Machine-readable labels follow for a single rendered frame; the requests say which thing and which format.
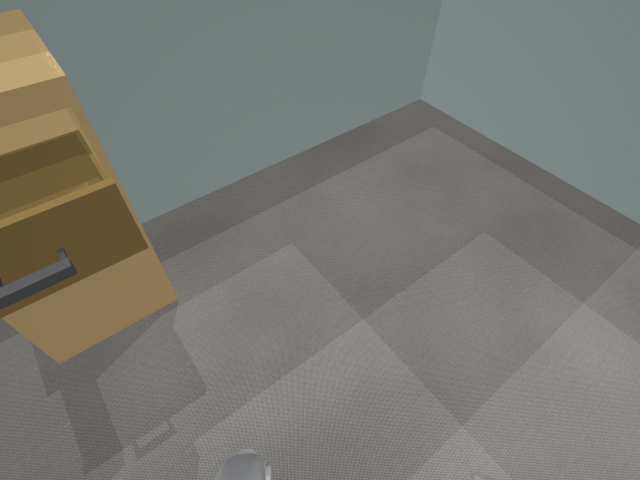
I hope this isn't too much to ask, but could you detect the robot left thigh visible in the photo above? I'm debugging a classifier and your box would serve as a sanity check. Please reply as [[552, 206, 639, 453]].
[[214, 454, 271, 480]]

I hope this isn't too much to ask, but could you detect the cabinet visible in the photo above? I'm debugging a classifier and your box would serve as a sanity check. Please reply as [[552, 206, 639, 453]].
[[0, 9, 179, 364]]

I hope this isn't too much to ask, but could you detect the drawer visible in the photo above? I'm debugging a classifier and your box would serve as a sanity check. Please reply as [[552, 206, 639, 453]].
[[0, 130, 149, 318]]

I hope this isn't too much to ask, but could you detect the handle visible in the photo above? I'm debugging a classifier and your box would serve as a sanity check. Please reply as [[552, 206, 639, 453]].
[[0, 248, 78, 309]]

